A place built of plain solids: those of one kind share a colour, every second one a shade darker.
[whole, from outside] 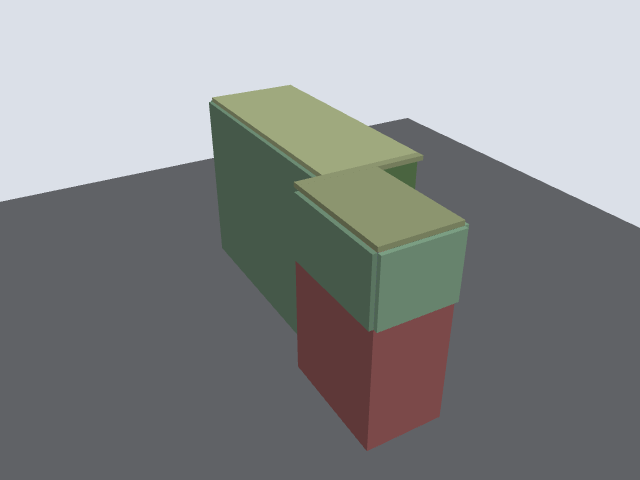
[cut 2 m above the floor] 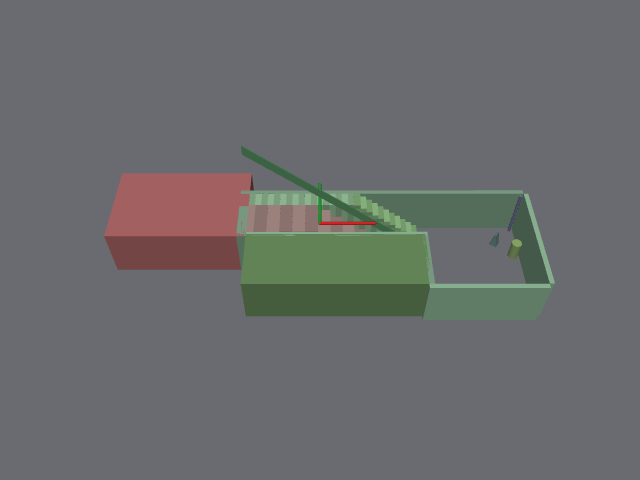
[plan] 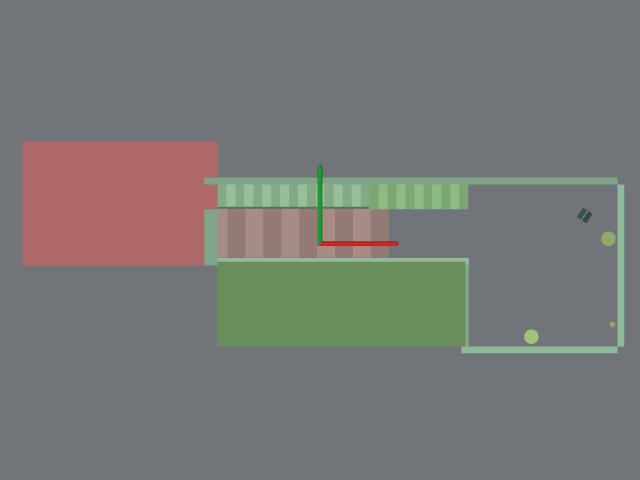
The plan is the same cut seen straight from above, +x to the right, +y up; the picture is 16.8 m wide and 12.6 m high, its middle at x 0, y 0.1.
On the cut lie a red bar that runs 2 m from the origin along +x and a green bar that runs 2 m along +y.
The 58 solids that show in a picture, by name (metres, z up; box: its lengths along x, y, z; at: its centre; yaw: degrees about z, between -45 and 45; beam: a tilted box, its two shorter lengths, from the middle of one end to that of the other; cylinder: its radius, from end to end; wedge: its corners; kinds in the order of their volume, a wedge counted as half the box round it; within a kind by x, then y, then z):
{
 "fill_1": {"box": [6.51, 2.24, 8.19], "at": [0.56, -1.59, 4.05]},
 "floor_1": {"box": [5.12, 3.27, 5.67], "at": [-5.25, 1.06, 2.54]},
 "wall_1": {"box": [0.18, 3.27, 2.78], "at": [-7.9, 1.06, 6.76]},
 "wall_2": {"box": [4.77, 0.18, 2.78], "at": [-5.43, 2.79, 6.76]},
 "wall_3": {"box": [0.35, 1.48, 8.2], "at": [-2.87, 0.17, 4.05]},
 "wall_4": {"box": [6.61, 0.18, 8.2], "at": [0.61, -0.46, 4.05]},
 "wall_5": {"box": [10.85, 0.18, 8.2], "at": [2.39, 1.65, 4.05]},
 "wall_6": {"box": [0.2, 2.33, 8.2], "at": [3.81, -1.53, 4.05]},
 "wall_7": {"box": [4.1, 0.18, 8.2], "at": [5.76, -2.79, 4.05]},
 "wall_8": {"box": [0.18, 4.25, 8.2], "at": [7.9, -0.57, 4.05]},
 "mass_1": {"box": [0.28, 1.34, 3.99], "at": [-2.56, 0.3, 1.94]},
 "mass_2": {"box": [0.47, 1.34, 3.62], "at": [-2.19, 0.3, 1.76]},
 "mass_3": {"box": [0.47, 1.34, 3.25], "at": [-1.72, 0.3, 1.57]},
 "mass_4": {"box": [0.47, 1.34, 2.88], "at": [-1.25, 0.3, 1.39]},
 "mass_5": {"box": [0.47, 1.34, 2.51], "at": [-0.78, 0.3, 1.2]},
 "mass_6": {"box": [0.47, 1.34, 2.14], "at": [-0.31, 0.3, 1.02]},
 "mass_7": {"box": [0.47, 1.34, 1.77], "at": [0.16, 0.3, 0.83]},
 "mass_8": {"box": [0.47, 1.34, 1.39], "at": [0.63, 0.3, 0.65]},
 "mass_9": {"box": [0.47, 1.34, 1.02], "at": [1.1, 0.3, 0.46]},
 "mass_10": {"box": [0.47, 1.34, 0.65], "at": [1.57, 0.3, 0.28]},
 "roof_1": {"box": [4.77, 3.27, 0.2], "at": [-5.43, 1.06, 8.25]},
 "roof_2": {"box": [0.35, 5.39, 0.2], "at": [-2.87, 0.0, 8.25]},
 "roof_3": {"box": [10.5, 4.25, 0.2], "at": [2.56, -0.57, 8.25]},
 "under_1": {"box": [0.24, 0.58, 5.04], "at": [-2.57, 1.27, 2.47]},
 "under_2": {"box": [0.24, 0.58, 4.86], "at": [-2.34, 1.27, 2.38]},
 "under_3": {"box": [0.24, 0.58, 4.67], "at": [-2.1, 1.27, 2.29]},
 "under_4": {"box": [0.24, 0.58, 4.49], "at": [-1.87, 1.27, 2.19]},
 "under_5": {"box": [0.24, 0.58, 4.3], "at": [-1.63, 1.27, 2.1]},
 "under_6": {"box": [0.24, 0.58, 4.12], "at": [-1.4, 1.27, 2.01]},
 "under_7": {"box": [0.24, 0.58, 3.93], "at": [-1.16, 1.27, 1.92]},
 "under_8": {"box": [0.24, 0.58, 3.75], "at": [-0.93, 1.27, 1.82]},
 "under_9": {"box": [0.24, 0.58, 3.56], "at": [-0.69, 1.27, 1.73]},
 "under_10": {"box": [0.24, 0.58, 3.38], "at": [-0.46, 1.27, 1.64]},
 "under_11": {"box": [0.24, 0.58, 3.19], "at": [-0.22, 1.27, 1.55]},
 "under_12": {"box": [0.24, 0.58, 3.01], "at": [0.01, 1.27, 1.45]},
 "under_13": {"box": [0.24, 0.58, 2.82], "at": [0.25, 1.27, 1.36]},
 "under_14": {"box": [0.24, 0.58, 2.63], "at": [0.48, 1.27, 1.27]},
 "under_15": {"box": [0.24, 0.58, 2.45], "at": [0.72, 1.27, 1.17]},
 "under_16": {"box": [0.24, 0.58, 2.26], "at": [0.95, 1.27, 1.08]},
 "under_17": {"box": [0.24, 0.58, 2.08], "at": [1.19, 1.27, 0.99]},
 "under_18": {"box": [0.24, 0.58, 1.89], "at": [1.42, 1.27, 0.9]},
 "under_19": {"box": [0.24, 0.58, 1.52], "at": [1.89, 1.27, 0.71]},
 "string_1": {"wedge": [[-2.69, 0.92, 4.59], [-2.69, 0.92, 4.97], [-2.69, 0.97, 4.59], [-2.69, 0.97, 4.97], [3.19, 0.92, -0.05], [3.19, 0.92, 0.33], [3.19, 0.97, -0.05], [3.19, 0.97, 0.33]]},
 "tread_1": {"wedge": [[1.28, 0.91, 1.84], [1.28, 0.91, 2.04], [1.28, 1.56, 1.84], [1.28, 1.56, 2.04], [1.54, 0.91, 1.84], [1.54, 0.91, 2.04], [1.54, 1.56, 1.84], [1.54, 1.56, 2.04]]},
 "tread_2": {"wedge": [[1.52, 0.91, 1.65], [1.52, 0.91, 1.85], [1.52, 1.56, 1.65], [1.52, 1.56, 1.85], [1.77, 0.91, 1.65], [1.77, 0.91, 1.85], [1.77, 1.56, 1.65], [1.77, 1.56, 1.85]]},
 "tread_3": {"wedge": [[1.75, 0.91, 1.47], [1.75, 0.91, 1.67], [1.75, 1.56, 1.47], [1.75, 1.56, 1.67], [2.01, 0.91, 1.47], [2.01, 0.91, 1.67], [2.01, 1.56, 1.47], [2.01, 1.56, 1.67]]},
 "tread_4": {"wedge": [[1.99, 0.91, 1.28], [1.99, 0.91, 1.48], [1.99, 1.56, 1.28], [1.99, 1.56, 1.48], [2.24, 0.91, 1.28], [2.24, 0.91, 1.48], [2.24, 1.56, 1.28], [2.24, 1.56, 1.48]]},
 "tread_5": {"wedge": [[2.22, 0.91, 1.1], [2.22, 0.91, 1.3], [2.22, 1.56, 1.1], [2.22, 1.56, 1.3], [2.48, 0.91, 1.1], [2.48, 0.91, 1.3], [2.48, 1.56, 1.1], [2.48, 1.56, 1.3]]},
 "tread_6": {"wedge": [[2.46, 0.91, 0.91], [2.46, 0.91, 1.11], [2.46, 1.56, 0.91], [2.46, 1.56, 1.11], [2.72, 0.91, 0.91], [2.72, 0.91, 1.11], [2.72, 1.56, 0.91], [2.72, 1.56, 1.11]]},
 "tread_7": {"wedge": [[2.7, 0.91, 0.73], [2.7, 0.91, 0.93], [2.7, 1.56, 0.73], [2.7, 1.56, 0.93], [2.95, 0.91, 0.73], [2.95, 0.91, 0.93], [2.95, 1.56, 0.73], [2.95, 1.56, 0.93]]},
 "tread_8": {"wedge": [[2.93, 0.91, 0.54], [2.93, 0.91, 0.74], [2.93, 1.56, 0.54], [2.93, 1.56, 0.74], [3.18, 0.91, 0.54], [3.18, 0.91, 0.74], [3.18, 1.56, 0.54], [3.18, 1.56, 0.74]]},
 "tread_9": {"wedge": [[3.16, 0.91, 0.36], [3.16, 0.91, 0.56], [3.16, 1.56, 0.36], [3.16, 1.56, 0.56], [3.42, 0.91, 0.36], [3.42, 0.91, 0.56], [3.42, 1.56, 0.36], [3.42, 1.56, 0.56]]},
 "tread_10": {"wedge": [[3.4, 0.91, 0.17], [3.4, 0.91, 0.37], [3.4, 1.56, 0.17], [3.4, 1.56, 0.37], [3.65, 0.91, 0.17], [3.65, 0.91, 0.37], [3.65, 1.56, 0.17], [3.65, 1.56, 0.37]]},
 "tread_11": {"wedge": [[3.63, 0.91, -0.05], [3.63, 0.91, 0.19], [3.63, 1.56, -0.05], [3.63, 1.56, 0.19], [3.89, 0.91, -0.05], [3.89, 0.91, 0.18], [3.89, 1.56, -0.05], [3.89, 1.56, 0.18]]},
 "bin_1": {"cylinder": 0.19, "from": [5.55, -2.44, 0.0], "to": [5.55, -2.44, 0.62]},
 "bin_2": {"cylinder": 0.19, "from": [7.57, 0.13, 0.0], "to": [7.57, 0.13, 0.75]},
 "pipe_1": {"cylinder": 0.06, "from": [7.68, 1.43, 0.0], "to": [7.68, 1.43, 8.15]},
 "sign_1": {"wedge": [[6.74, 0.7, 0.0], [6.85, 0.63, 0.62], [6.88, 0.61, 0.62], [6.9, 0.95, 0.0], [6.99, 0.54, 0.0], [7.02, 0.88, 0.62], [7.04, 0.86, 0.62], [7.15, 0.79, 0.0]]}
}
